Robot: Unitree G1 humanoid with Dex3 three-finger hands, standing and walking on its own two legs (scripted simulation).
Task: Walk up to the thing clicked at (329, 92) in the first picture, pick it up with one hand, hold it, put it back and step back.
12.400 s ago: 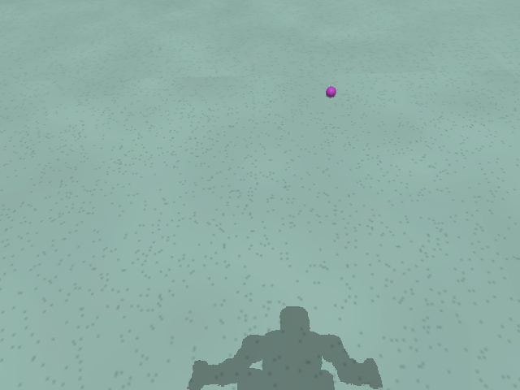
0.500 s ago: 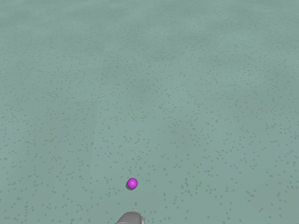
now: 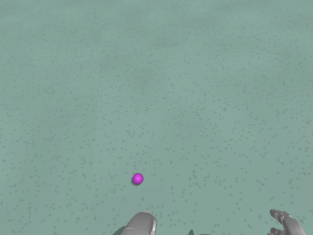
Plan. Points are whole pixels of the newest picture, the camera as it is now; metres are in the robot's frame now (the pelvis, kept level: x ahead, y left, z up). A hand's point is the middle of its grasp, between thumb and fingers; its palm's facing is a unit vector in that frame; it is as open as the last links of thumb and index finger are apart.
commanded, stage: walk up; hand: left
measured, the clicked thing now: (137, 178) +0.50 +0.22 -0.72
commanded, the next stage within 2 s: stand in 0.90 s
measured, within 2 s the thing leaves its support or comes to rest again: neither
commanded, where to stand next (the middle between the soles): +0.13 +0.01 m, yaw +2 degrees
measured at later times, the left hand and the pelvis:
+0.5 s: hand out of the picture +0.09 +0.30 -0.14, palm faces +0.06 -0.93 -0.37, open 7.4 cm; pelvis +0.04 +0.02 +0.01, yaw +3 degrees
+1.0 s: hand out of the picture +0.07 +0.28 -0.13, palm faces +0.11 -0.93 -0.34, open 7.4 cm; pelvis -0.01 +0.01 +0.01, yaw +6 degrees
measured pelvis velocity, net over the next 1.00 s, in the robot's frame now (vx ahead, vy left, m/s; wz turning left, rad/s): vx -0.01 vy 0.01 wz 0.11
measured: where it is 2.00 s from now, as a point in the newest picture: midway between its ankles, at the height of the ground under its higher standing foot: outside the picture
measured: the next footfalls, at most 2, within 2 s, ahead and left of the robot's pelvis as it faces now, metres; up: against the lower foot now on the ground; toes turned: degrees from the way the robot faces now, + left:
left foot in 0.22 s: +0.08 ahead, +0.14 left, +0.00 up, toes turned +5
right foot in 0.60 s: +0.15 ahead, -0.16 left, +0.00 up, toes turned +3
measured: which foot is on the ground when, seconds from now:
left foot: up 0.00-0.20, down 0.22-0.62, up 0.64-0.86, down 0.88-1.00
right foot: down 0.00-0.24, up 0.26-0.58, down 0.60-1.00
